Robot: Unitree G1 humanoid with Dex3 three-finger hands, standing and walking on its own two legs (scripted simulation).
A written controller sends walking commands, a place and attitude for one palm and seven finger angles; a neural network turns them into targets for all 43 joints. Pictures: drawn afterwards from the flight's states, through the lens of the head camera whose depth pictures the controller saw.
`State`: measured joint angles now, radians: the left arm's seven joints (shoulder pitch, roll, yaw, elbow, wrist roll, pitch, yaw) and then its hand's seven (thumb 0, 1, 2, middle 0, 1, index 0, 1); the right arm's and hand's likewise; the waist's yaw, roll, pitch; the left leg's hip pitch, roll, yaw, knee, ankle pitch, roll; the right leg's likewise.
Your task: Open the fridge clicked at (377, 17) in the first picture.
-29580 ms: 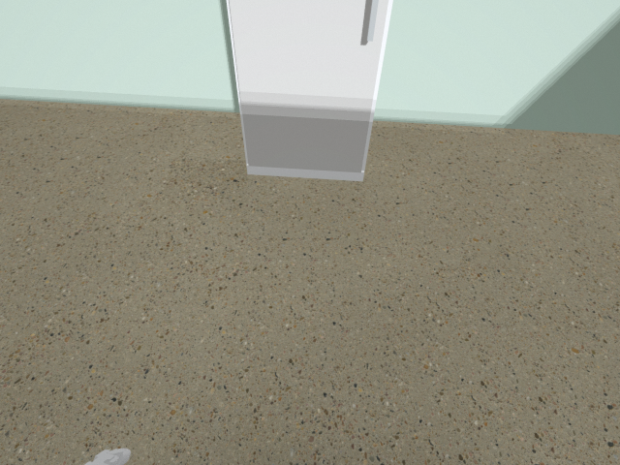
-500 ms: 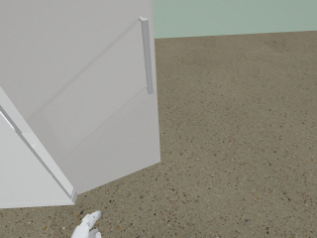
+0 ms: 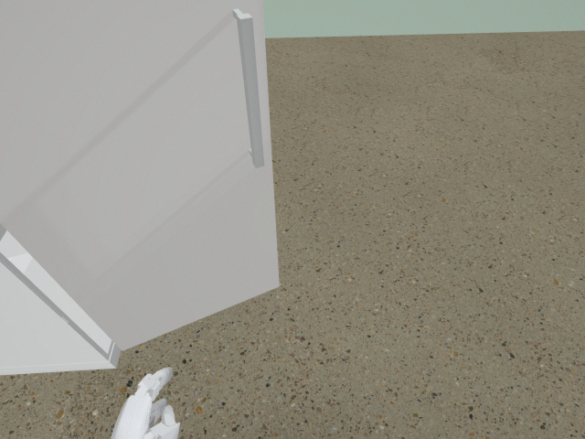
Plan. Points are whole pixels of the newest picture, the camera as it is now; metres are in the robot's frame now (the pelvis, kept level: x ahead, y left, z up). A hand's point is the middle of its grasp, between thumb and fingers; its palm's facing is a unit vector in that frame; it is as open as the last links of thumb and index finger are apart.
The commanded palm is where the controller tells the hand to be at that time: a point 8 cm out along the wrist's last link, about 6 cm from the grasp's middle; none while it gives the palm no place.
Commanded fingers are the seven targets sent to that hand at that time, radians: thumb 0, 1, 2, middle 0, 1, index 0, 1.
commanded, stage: stop stepping back and stand still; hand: right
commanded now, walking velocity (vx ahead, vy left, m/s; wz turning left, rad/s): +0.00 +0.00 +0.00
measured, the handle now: (249, 98) +0.69 +0.11 +0.11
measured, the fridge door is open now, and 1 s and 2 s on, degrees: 68 68 68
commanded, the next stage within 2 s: let the arm hang, fingers relaxed in 0.24 s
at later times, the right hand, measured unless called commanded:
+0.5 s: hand (501, 405) +0.19 -0.27 -0.05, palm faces +0.11 +0.90 -0.42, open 7.4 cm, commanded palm none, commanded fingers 0.00 -0.90 -0.90 0.20 0.30 0.20 0.30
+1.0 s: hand out of the picture -0.04 -0.22 -0.17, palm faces +0.00 +0.98 -0.21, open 7.3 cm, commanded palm none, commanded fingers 0.00 -0.90 -0.90 0.20 0.30 0.20 0.30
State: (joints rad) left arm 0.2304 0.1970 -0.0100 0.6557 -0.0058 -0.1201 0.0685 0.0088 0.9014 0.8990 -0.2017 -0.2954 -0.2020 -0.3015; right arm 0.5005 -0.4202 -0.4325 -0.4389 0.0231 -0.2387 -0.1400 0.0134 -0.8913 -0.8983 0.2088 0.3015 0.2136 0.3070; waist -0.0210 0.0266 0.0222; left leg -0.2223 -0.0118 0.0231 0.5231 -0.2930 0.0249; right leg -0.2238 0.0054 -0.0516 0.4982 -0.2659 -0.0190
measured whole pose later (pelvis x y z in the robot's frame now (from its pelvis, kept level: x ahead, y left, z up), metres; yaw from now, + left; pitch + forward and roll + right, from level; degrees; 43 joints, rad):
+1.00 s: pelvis +0.00 -0.04 +0.01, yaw +0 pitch +0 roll +1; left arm 0.31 0.13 -0.02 1.11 0.01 0.01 0.03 0.00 0.91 0.90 -0.20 -0.29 -0.20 -0.30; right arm 0.32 -0.19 0.01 1.16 -0.01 0.01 -0.03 0.01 -0.92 -0.90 0.20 0.30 0.20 0.30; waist 0.00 -0.01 0.07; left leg -0.17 0.03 0.02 0.40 -0.23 -0.02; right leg -0.19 0.05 -0.06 0.41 -0.23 -0.08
